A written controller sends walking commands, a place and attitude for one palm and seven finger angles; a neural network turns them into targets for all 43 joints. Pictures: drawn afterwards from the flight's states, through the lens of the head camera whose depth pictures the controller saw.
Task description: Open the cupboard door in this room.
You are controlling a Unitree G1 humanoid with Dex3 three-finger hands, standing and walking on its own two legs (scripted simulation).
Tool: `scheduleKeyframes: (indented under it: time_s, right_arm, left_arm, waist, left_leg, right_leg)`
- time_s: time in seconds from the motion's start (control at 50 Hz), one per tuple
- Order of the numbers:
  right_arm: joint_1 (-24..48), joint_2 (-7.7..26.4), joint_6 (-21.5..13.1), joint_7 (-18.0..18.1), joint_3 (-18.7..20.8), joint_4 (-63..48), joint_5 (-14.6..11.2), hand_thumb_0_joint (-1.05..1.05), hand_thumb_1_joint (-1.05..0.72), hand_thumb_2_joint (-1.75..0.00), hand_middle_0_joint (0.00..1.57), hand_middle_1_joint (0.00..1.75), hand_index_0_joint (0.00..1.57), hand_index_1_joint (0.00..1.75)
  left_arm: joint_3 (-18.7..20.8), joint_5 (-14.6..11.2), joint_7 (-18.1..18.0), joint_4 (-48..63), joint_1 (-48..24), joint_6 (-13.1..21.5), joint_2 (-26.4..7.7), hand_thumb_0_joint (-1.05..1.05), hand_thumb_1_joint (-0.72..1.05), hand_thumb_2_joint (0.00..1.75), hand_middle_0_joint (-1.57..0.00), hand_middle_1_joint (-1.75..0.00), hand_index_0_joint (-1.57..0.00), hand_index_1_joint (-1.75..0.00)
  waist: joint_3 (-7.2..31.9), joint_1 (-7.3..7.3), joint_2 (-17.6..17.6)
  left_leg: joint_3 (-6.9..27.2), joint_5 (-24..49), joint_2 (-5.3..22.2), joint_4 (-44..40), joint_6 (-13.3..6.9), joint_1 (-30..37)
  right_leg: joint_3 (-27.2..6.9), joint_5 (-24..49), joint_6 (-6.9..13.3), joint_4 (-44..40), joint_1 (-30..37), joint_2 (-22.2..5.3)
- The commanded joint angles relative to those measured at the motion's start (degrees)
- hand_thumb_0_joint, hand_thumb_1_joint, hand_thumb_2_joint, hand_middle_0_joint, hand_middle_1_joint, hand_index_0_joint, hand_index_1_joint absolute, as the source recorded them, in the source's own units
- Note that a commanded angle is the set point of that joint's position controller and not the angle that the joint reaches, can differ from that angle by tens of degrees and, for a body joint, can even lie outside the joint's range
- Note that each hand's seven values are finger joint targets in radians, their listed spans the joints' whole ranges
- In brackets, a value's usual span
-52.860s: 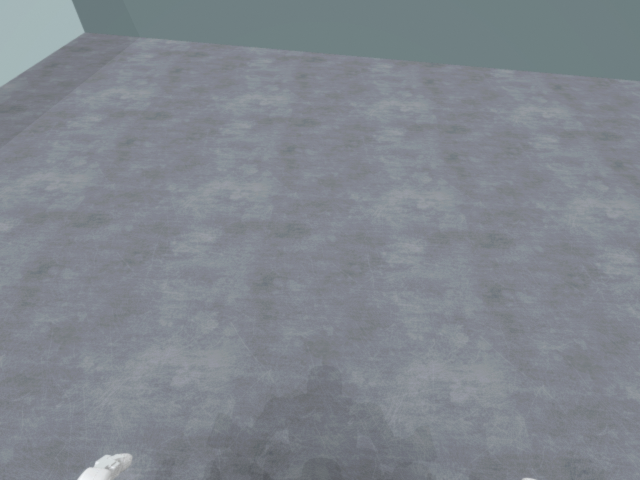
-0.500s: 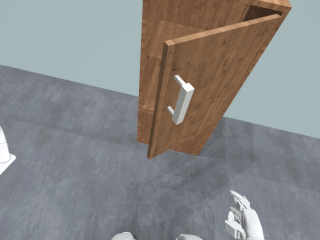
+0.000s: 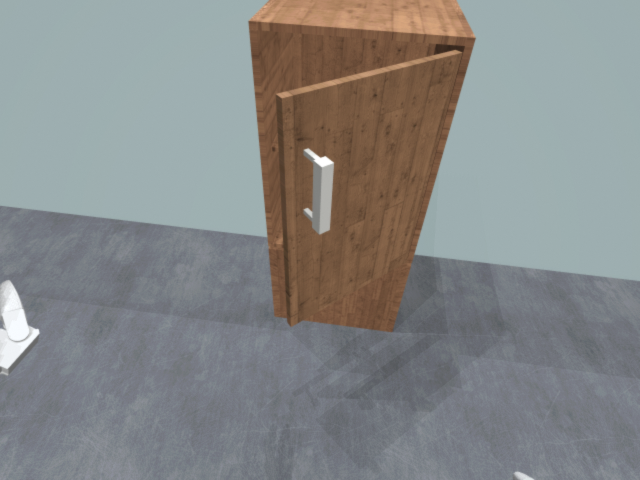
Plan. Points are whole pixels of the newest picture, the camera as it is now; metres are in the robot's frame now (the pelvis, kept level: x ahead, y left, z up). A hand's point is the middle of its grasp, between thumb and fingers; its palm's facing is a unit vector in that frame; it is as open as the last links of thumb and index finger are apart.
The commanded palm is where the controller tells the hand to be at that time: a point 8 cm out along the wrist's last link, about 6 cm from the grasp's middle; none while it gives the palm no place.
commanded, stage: stop stepping back and stand still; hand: left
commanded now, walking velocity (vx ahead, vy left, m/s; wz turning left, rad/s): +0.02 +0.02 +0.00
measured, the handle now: (315, 191) +0.57 +0.05 +0.07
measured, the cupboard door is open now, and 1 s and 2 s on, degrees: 43 43 43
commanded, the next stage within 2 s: let the arm hang, fingers relaxed in 0.34 s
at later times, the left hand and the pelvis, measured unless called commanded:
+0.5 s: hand (52, 406) +0.16 +0.28 +0.10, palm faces +0.37 -0.81 -0.45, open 7.4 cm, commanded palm none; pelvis -0.05 +0.00 +0.01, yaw +1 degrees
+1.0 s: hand out of the picture -0.15 +0.21 -0.16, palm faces +0.08 -0.96 -0.26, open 7.3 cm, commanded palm none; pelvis -0.10 +0.00 +0.01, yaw +3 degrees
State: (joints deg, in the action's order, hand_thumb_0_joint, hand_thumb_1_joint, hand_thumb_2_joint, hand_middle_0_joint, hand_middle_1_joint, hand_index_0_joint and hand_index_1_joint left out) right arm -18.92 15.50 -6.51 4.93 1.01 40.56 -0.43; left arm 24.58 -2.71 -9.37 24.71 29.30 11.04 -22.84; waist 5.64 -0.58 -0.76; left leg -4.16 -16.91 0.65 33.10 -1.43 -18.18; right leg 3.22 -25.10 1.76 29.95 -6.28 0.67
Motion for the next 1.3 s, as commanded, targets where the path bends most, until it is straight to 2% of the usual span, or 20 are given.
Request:
scheduleKeyframes:
  time_s: [0.0,0.04,0.06,0.14,0.16,0.2,0.22,0.28,0.34,0.4,0.42,0.46,0.52,0.56,0.58,0.62,0.72,0.78,0.88,1.28]
  right_arm:
    - [9.5,6.1,-4.0,0.8,1.8,-12.0,-0.5,0.0,-0.9,-0.9,0.2,0.3,0.2,0.3]
    - [9.3,3.8,-4.5,0.2,0.9,-11.7,0.7,0.0,-0.9,-0.9,0.2,0.3,0.2,0.3]
    - [10.8,4.2,-5.1,-0.2,1.1,-11.6,1.0,0.0,-0.9,-0.9,0.2,0.3,0.2,0.3]
    - [12.2,3.8,-5.6,-0.8,0.5,-13.0,0.5,0.0,-0.9,-0.9,0.2,0.3,0.2,0.3]
    - [11.9,3.1,-5.2,-1.0,0.6,-13.5,0.5,0.0,-0.9,-0.9,0.2,0.3,0.2,0.3]
    - [10.8,2.1,-3.9,-1.6,1.3,-13.0,0.4,0.0,-0.9,-0.9,0.2,0.3,0.2,0.3]
    - [10.9,2.4,-3.6,-1.7,1.7,-12.6,-0.2,0.0,-0.9,-0.9,0.2,0.3,0.2,0.3]
    - [9.8,1.6,-3.5,-1.2,0.5,-11.3,0.1,0.0,-0.9,-0.9,0.2,0.3,0.2,0.3]
    - [10.6,2.4,-3.9,-0.1,0.2,-10.3,0.2,0.0,-0.9,-0.9,0.2,0.3,0.2,0.3]
    - [11.3,4.7,-4.4,0.2,1.5,-11.5,-0.1,0.0,-0.9,-0.9,0.2,0.3,0.2,0.3]
    - [12.4,11.3,-7.3,-4.7,3.8,0.9,0.5,0.0,-0.9,-0.9,0.2,0.3,0.2,0.3]
    - [7.9,9.5,0.7,-4.4,3.1,0.5,0.9,0.0,-0.9,-0.9,0.2,0.3,0.2,0.3]
    - [11.1,7.7,2.5,-4.4,1.3,1.1,2.3,0.0,-0.9,-0.9,0.2,0.3,0.2,0.3]
    - [12.7,7.2,3.2,-4.4,1.0,2.0,2.1,0.0,-0.9,-0.9,0.2,0.3,0.2,0.3]
    - [12.5,6.3,3.5,-4.5,1.1,2.9,1.7,0.0,-0.9,-0.9,0.2,0.3,0.2,0.3]
    - [11.4,5.8,5.0,-4.6,1.0,5.2,1.7,0.0,-0.9,-0.9,0.2,0.3,0.2,0.3]
    - [9.7,2.9,6.7,-4.0,-0.1,11.7,1.9,0.0,-0.9,-0.9,0.2,0.3,0.2,0.3]
    - [8.5,2.4,7.5,-3.7,0.0,14.1,1.9,0.0,-0.9,-0.9,0.2,0.3,0.2,0.3]
    - [3.5,2.7,7.8,-3.5,1.0,17.6,1.9,0.0,-0.9,-0.9,0.2,0.3,0.2,0.3]
    - [0.4,-0.3,6.7,-3.2,0.7,22.8,1.7,0.0,-0.9,-0.9,0.2,0.3,0.2,0.3]
  left_arm:
    - [3.0,0.9,-0.6,10.9,-9.1,3.4,-10.5,0.0,0.9,0.9,-0.2,-0.3,-0.2,-0.3]
    - [4.5,0.8,-0.3,16.3,-5.8,4.2,-12.2,0.0,0.9,0.9,-0.2,-0.3,-0.2,-0.3]
    - [5.2,1.0,-0.1,18.6,-5.1,4.2,-13.2,0.0,0.9,0.9,-0.2,-0.3,-0.2,-0.3]
    - [10.1,0.7,-0.7,20.5,3.7,4.3,-14.7,0.0,0.9,0.9,-0.2,-0.3,-0.2,-0.3]
    - [10.8,0.5,-0.7,19.5,5.2,4.6,-14.7,0.0,0.9,0.9,-0.2,-0.3,-0.2,-0.3]
    - [10.9,-0.5,-0.5,16.5,6.1,4.8,-13.6,0.0,0.9,0.9,-0.2,-0.3,-0.2,-0.3]
    - [10.7,-0.9,-0.5,13.9,5.6,4.8,-12.8,0.0,0.9,0.9,-0.2,-0.3,-0.2,-0.3]
    - [8.5,0.1,-0.3,6.7,0.9,4.8,-10.5,0.0,0.9,0.9,-0.2,-0.3,-0.2,-0.3]
    - [3.4,0.5,0.3,1.7,-3.4,3.8,-7.2,0.0,0.9,0.9,-0.2,-0.3,-0.2,-0.3]
    - [0.6,0.9,0.5,7.9,-7.6,3.6,-7.3,0.0,0.9,0.9,-0.2,-0.3,-0.2,-0.3]
    - [-19.8,4.2,6.9,-33.3,-4.8,-2.7,0.9,0.0,0.9,0.9,-0.2,-0.3,-0.2,-0.3]
    - [-16.9,4.8,8.6,-35.1,-4.7,-10.8,3.6,0.0,0.9,0.9,-0.2,-0.3,-0.2,-0.3]
    - [-18.9,4.5,8.8,-44.0,-9.0,-10.8,3.2,0.0,0.9,0.9,-0.2,-0.3,-0.2,-0.3]
    - [-19.2,4.9,8.8,-51.4,-8.8,-10.3,0.6,0.0,0.9,0.9,-0.2,-0.3,-0.2,-0.3]
    - [-19.3,5.0,8.7,-54.8,-10.3,-9.8,-1.5,0.0,0.9,0.9,-0.2,-0.3,-0.2,-0.3]
    - [-20.6,4.4,8.5,-60.4,-15.1,-9.9,-2.1,0.0,0.9,0.9,-0.2,-0.3,-0.2,-0.3]
    - [-22.4,3.5,8.1,-73.0,-13.9,-10.9,2.9,0.0,0.9,0.9,-0.2,-0.3,-0.2,-0.3]
    - [-22.5,3.4,8.2,-78.3,-11.3,-11.3,3.5,0.0,0.9,0.9,-0.2,-0.3,-0.2,-0.3]
    - [-22.5,3.5,8.3,-83.5,-10.5,-11.4,4.2,0.0,0.9,0.9,-0.2,-0.3,-0.2,-0.3]
    - [-22.6,3.4,7.5,-88.7,-7.0,-10.8,6.6,0.0,0.9,0.9,-0.2,-0.3,-0.2,-0.3]
  waist:
    - [-0.7,1.32,5.2]
    - [1.2,1.48,10.8]
    - [-0.4,1.02,10.4]
    - [-3.1,-0.3,11.3]
    - [-2.9,0.14,7.1]
    - [-3.2,0.91,-5.0]
    - [-3.7,0.56,-7.6]
    - [-3.4,1.72,-6.9]
    - [-4.4,2.02,-2.4]
    - [-1.1,0.24,1.3]
    - [-3.0,2.85,2.1]
    - [-1.7,1.1,4.1]
    - [-0.3,-0.3,0.7]
    - [1.7,-1.66,-5.2]
    - [2.1,-0.7,-7.8]
    - [0.5,1.21,-10.0]
    - [-6.7,1.27,11.2]
    - [-8.2,0.73,13.1]
    - [-9.9,1.27,0.7]
    - [-10.8,0.48,2.8]
  left_leg:
    - [14.5,21.1,9.3,-6.1,-7.5,14.1]
    - [21.1,31.0,12.6,-9.1,-9.7,14.6]
    - [21.2,23.0,13.6,-13.5,-8.8,8.3]
    - [8.8,3.2,8.0,-12.2,-3.4,-5.9]
    - [6.2,0.2,4.7,-7.8,-1.4,-7.0]
    - [3.2,-1.4,-0.8,9.7,1.5,-8.1]
    - [4.3,-5.0,-1.0,18.4,1.9,-10.1]
    - [5.3,-4.2,2.0,11.2,1.5,-8.7]
    - [2.4,8.2,0.3,-5.3,0.4,4.3]
    - [8.6,20.6,6.2,-8.4,-2.1,11.8]
    - [13.1,35.4,9.0,-1.7,-2.9,9.5]
    - [16.7,45.9,11.1,-5.8,-7.5,3.7]
    - [18.6,31.9,11.2,-9.5,-8.3,-0.2]
    - [14.8,23.5,6.5,-5.8,-4.6,-1.8]
    - [10.9,19.8,2.7,-3.3,-2.0,0.3]
    - [8.4,10.7,-0.1,-1.9,0.0,3.9]
    - [12.0,7.2,2.9,-9.9,-0.4,5.4]
    - [13.4,-3.8,2.7,-13.7,-0.4,1.4]
    - [13.3,-5.5,2.8,-13.4,-0.7,3.3]
    - [14.7,-2.7,3.8,-17.7,-1.2,1.9]
  right_leg:
    - [-3.1,23.1,-4.7,8.1,-13.7,-2.8]
    - [-1.5,3.4,-3.2,12.3,-15.8,-0.8]
    - [-2.2,-4.4,-2.6,13.0,-12.0,-0.6]
    - [-1.1,6.7,-1.5,-3.1,0.6,-1.6]
    - [-5.8,8.8,0.0,-7.9,0.8,-3.6]
    - [-24.7,10.4,5.6,-16.8,-4.0,-15.1]
    - [-26.7,19.9,7.0,-17.2,-4.6,-17.8]
    - [-15.5,37.1,5.9,-9.9,-0.3,-14.7]
    - [-8.6,30.9,0.9,-7.7,-5.0,-8.5]
    - [-6.9,22.2,-3.6,-6.5,-6.8,-3.5]
    - [-1.7,24.3,-1.7,4.4,-15.7,-5.0]
    - [-2.8,11.1,-1.8,9.4,-9.6,-2.7]
    - [-5.4,-0.8,-1.4,9.1,-6.6,-2.0]
    - [-7.5,15.2,-0.8,-0.8,0.1,-4.0]
    - [-11.5,24.4,0.5,-3.7,-0.4,-7.3]
    - [-13.4,22.5,3.0,-7.8,-5.3,-10.7]
    - [-9.6,6.5,1.3,-10.7,-9.0,-5.5]
    - [-8.6,2.6,1.8,-11.3,-6.7,-4.7]
    - [-8.4,-4.0,2.0,-14.1,-10.8,-4.9]
    - [-6.7,4.2,1.4,-10.1,-7.7,-4.8]
